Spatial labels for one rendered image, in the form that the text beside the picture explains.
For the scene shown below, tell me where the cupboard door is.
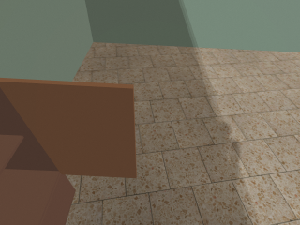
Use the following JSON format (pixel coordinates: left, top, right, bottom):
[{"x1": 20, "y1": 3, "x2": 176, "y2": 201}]
[{"x1": 0, "y1": 78, "x2": 137, "y2": 178}]

